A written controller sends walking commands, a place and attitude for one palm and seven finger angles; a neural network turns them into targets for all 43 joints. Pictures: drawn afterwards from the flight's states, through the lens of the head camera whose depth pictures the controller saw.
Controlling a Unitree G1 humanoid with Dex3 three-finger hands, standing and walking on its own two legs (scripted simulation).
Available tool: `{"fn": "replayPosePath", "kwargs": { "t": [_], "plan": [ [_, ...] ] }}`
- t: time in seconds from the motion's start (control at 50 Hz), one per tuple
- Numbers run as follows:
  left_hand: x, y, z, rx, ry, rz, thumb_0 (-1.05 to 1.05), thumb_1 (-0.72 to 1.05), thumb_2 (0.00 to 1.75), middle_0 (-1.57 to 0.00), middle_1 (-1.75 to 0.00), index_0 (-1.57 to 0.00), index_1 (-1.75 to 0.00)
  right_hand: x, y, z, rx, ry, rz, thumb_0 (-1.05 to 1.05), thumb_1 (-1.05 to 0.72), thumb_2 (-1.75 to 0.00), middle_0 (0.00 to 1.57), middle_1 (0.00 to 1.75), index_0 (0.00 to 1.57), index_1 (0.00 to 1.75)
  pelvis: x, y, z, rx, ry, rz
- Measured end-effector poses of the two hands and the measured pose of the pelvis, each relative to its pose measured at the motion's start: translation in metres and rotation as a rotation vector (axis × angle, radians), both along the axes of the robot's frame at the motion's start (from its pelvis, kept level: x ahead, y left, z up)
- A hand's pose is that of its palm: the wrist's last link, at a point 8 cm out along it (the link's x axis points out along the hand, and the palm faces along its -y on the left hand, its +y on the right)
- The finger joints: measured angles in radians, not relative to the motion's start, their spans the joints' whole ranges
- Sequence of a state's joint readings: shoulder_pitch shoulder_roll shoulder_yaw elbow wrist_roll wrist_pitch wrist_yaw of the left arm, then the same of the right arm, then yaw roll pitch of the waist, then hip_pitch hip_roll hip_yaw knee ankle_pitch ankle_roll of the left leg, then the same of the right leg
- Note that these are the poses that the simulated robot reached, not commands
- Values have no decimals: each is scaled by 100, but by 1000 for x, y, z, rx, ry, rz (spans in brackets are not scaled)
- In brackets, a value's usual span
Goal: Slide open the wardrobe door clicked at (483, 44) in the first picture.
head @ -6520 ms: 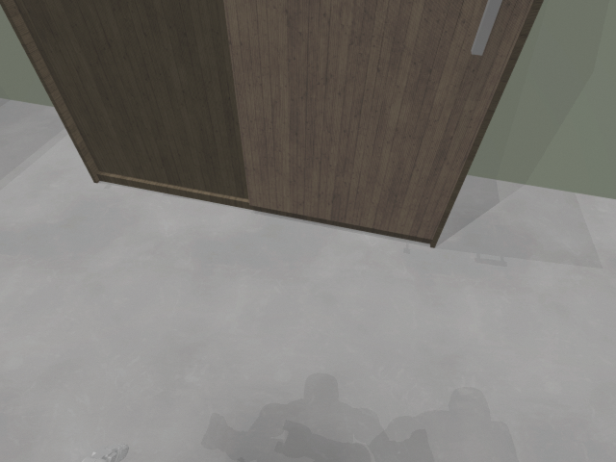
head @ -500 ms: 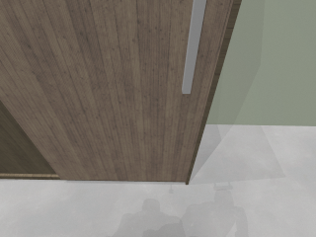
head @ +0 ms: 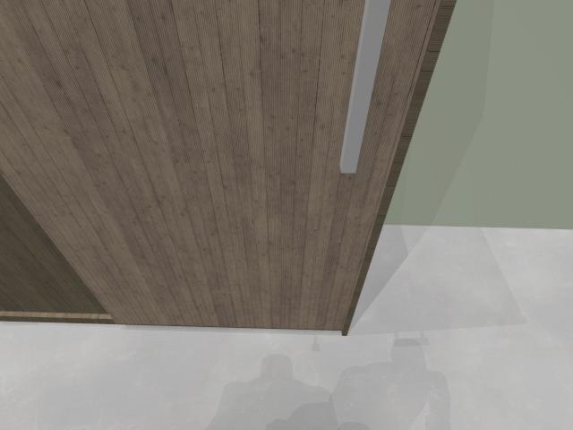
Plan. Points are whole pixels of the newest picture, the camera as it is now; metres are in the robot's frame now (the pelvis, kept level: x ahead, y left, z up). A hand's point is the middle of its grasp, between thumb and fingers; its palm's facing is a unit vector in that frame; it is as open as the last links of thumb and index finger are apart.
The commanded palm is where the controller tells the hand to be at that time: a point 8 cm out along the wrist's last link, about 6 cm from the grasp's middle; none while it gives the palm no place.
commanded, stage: look again from close up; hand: right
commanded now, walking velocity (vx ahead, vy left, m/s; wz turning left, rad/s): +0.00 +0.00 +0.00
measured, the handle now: (359, 87) +0.57 -0.07 +0.22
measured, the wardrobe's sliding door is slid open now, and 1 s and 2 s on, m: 0.00 0.00 0.00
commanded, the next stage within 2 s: raise the hand with hooked fingers in 1.72 s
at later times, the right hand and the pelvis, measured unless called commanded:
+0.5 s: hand out of the picture +0.01 -0.17 -0.18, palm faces +0.01 +0.98 -0.19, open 7.4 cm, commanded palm none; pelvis +0.01 +0.00 +0.00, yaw +0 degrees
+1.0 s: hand out of the picture +0.01 -0.18 -0.18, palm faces +0.01 +0.98 -0.20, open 7.4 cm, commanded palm none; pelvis +0.02 -0.01 +0.00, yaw +1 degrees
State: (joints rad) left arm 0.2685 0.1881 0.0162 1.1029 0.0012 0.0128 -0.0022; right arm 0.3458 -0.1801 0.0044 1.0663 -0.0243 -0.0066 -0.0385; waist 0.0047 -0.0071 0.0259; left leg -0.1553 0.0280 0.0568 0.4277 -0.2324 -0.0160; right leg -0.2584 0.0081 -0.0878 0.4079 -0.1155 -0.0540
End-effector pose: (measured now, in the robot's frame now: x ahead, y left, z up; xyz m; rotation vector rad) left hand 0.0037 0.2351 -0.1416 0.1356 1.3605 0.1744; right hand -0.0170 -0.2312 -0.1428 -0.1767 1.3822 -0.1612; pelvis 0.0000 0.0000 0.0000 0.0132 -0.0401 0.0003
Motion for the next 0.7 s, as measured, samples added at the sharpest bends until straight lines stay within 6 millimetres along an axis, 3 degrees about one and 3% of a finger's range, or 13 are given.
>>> {"fn": "replayPosePath", "kwargs": {
  "t": [0.36, 0.7],
  "plan": [
    [10, -11, 0, -16, 2, 6, 1, 91, 90, -20, -30, -20, -30, 20, 9, -3, 25, -15, 6, 1, -91, -90, 20, 30, 20, 30, 10, -1, 1, -1, 0, 5],
    [12, -19, 0, -16, 24, 12, 1, 91, 90, -20, -30, -20, -30, 12, 5, -3, 31, 34, -8, 1, -91, -90, 20, 30, 20, 30, 18, -7, 1, -4, 8, 8]
  ]
}}
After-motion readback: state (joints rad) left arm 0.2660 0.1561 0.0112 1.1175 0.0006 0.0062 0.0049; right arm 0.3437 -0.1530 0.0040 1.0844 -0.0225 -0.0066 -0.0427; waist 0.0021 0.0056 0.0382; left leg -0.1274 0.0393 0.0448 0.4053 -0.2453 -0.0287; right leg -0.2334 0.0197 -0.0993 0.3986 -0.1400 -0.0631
